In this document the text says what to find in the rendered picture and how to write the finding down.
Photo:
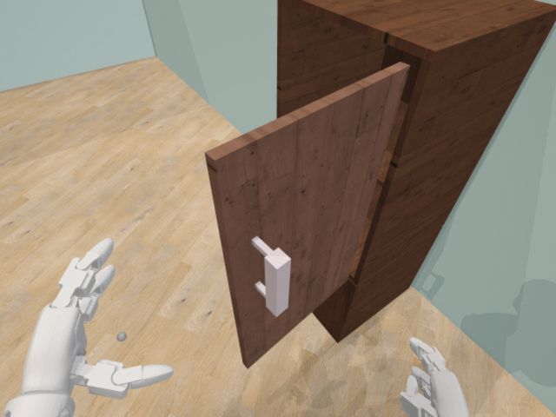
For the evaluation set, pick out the robot right hand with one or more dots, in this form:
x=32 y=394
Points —
x=443 y=396

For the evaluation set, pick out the robot left hand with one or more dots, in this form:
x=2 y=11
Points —
x=52 y=363

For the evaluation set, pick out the handle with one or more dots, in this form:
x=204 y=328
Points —
x=277 y=277

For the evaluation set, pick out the robot left forearm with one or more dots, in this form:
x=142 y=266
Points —
x=41 y=404

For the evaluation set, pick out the cupboard door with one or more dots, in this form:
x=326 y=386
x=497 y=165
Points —
x=302 y=183

